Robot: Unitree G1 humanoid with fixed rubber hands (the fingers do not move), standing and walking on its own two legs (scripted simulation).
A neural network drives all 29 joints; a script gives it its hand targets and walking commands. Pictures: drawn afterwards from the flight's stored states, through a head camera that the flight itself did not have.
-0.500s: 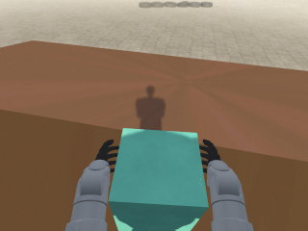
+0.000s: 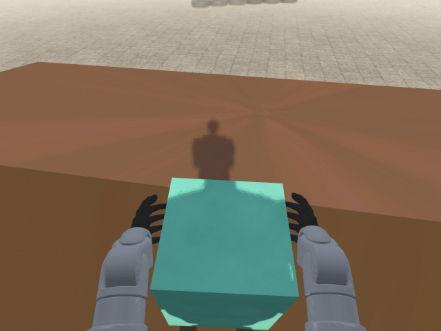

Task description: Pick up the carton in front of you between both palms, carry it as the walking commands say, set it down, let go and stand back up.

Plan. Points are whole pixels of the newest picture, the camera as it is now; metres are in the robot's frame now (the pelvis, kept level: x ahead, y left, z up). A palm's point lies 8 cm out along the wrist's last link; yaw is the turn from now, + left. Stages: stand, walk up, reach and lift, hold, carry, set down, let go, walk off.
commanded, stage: carry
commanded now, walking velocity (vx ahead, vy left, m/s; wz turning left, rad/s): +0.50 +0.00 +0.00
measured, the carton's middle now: (222, 258) +0.28 +0.01 -0.01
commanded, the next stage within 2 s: none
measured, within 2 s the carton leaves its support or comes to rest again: neither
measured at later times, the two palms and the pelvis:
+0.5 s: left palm (151, 157) +0.48 +0.18 +0.08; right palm (281, 159) +0.48 -0.12 +0.09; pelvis +0.21 +0.04 +0.00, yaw -2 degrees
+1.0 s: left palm (186, 100) +0.78 +0.14 +0.07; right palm (278, 99) +0.81 -0.16 +0.06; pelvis +0.53 -0.02 +0.01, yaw +2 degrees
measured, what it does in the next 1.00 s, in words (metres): walks ahead: left foot, then right foot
